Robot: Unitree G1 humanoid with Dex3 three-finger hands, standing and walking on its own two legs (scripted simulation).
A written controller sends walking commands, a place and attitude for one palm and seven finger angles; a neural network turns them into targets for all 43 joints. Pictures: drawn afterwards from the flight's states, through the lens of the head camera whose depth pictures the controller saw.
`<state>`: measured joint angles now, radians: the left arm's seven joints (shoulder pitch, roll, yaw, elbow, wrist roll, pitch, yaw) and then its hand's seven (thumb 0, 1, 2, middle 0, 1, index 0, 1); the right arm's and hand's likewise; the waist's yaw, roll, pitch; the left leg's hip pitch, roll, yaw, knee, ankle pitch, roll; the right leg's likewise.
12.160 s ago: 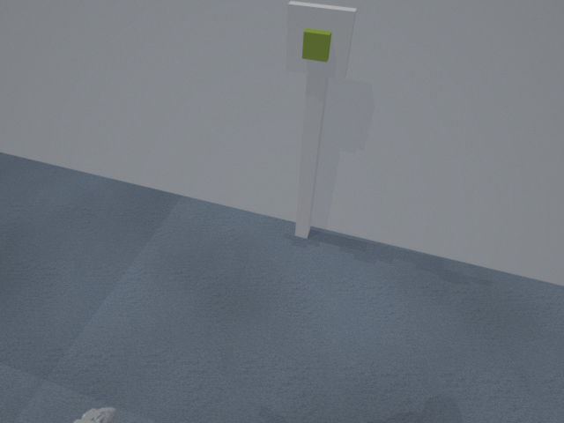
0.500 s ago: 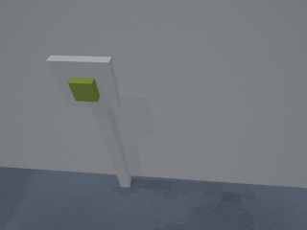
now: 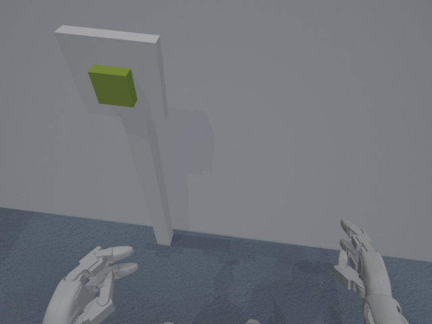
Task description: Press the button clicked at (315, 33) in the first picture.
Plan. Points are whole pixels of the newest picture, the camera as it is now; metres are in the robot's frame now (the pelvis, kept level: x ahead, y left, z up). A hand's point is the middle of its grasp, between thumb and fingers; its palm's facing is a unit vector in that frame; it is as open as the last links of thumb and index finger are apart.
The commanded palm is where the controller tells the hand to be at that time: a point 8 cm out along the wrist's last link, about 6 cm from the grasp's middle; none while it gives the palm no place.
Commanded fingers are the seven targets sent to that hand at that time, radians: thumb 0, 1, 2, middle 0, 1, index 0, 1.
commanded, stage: raise the hand and make a fist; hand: left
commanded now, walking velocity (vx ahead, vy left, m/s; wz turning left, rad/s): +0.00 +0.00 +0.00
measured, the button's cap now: (115, 85) +0.51 +0.25 +0.17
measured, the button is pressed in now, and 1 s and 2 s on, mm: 0 0 0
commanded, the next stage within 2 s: aim a knuckle at the button in 1.58 s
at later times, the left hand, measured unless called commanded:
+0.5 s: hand (77, 256) +0.20 +0.22 +0.08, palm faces +0.05 -1.00 -0.08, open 3.1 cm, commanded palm +0.17 +0.27 +0.09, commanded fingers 0.00 0.90 0.90 -1.30 -1.50 -1.30 -1.50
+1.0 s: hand (69, 215) +0.24 +0.23 +0.13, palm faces -0.01 -1.00 -0.09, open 3.1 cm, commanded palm +0.21 +0.29 +0.15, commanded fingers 0.00 0.90 0.90 -1.30 -1.50 -1.30 -1.50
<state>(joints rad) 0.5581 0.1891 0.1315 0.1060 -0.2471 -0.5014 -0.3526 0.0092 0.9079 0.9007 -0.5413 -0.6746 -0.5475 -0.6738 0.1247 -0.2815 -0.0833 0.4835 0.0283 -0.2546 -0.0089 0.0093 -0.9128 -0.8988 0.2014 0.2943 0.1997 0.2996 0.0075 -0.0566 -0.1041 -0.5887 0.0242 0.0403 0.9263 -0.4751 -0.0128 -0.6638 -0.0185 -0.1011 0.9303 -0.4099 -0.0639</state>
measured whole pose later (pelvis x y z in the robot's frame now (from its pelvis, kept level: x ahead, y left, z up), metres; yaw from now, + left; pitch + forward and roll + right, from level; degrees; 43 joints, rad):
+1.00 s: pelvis +0.03 +0.03 +0.03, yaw +1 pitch +3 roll -2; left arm 0.34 0.30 0.22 -0.17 -0.28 -0.09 -0.31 0.02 0.90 0.90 -1.30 -1.50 -1.30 -1.50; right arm 0.24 -0.24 0.07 0.55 0.05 -0.28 -0.06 0.01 -0.91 -0.90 0.21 0.30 0.20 0.30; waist 0.03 0.05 -0.08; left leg -0.36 0.01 0.01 0.74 -0.43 0.03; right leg -0.39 -0.02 -0.12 0.68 -0.34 -0.02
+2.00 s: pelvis +0.01 +0.01 +0.04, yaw +1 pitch +0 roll +0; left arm 0.00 0.32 0.27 0.14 -0.28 -0.06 -0.33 0.02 0.90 0.90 -1.30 -1.50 -1.30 -1.50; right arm 0.24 -0.26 0.07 0.64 0.05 -0.28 -0.10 0.01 -0.91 -0.90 0.21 0.30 0.20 0.30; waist 0.02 0.04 -0.01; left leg -0.27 0.02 0.02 0.61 -0.34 0.00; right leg -0.32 0.00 -0.12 0.59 -0.27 -0.05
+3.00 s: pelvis +0.01 +0.02 +0.04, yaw -1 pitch +6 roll +0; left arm -0.45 0.39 0.34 0.72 -0.22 -0.20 -0.35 0.02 0.90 0.90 -1.29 -1.50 -1.30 -1.50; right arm 0.31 -0.28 0.04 0.63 0.05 -0.11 -0.07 0.01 -0.91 -0.90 0.21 0.29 0.20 0.30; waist -0.05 0.02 -0.04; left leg -0.39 0.02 0.06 0.66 -0.36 0.01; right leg -0.46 0.00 -0.08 0.65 -0.28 -0.04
